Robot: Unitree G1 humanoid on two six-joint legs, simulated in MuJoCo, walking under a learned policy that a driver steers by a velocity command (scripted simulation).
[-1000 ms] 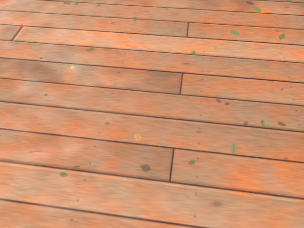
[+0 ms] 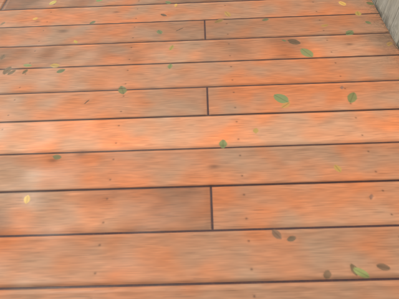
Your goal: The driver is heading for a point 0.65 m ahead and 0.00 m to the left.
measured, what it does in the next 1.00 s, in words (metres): walks ahead: left foot, then right foot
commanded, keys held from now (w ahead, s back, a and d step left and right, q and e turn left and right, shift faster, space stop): w+e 0.08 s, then w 0.64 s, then no key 0.28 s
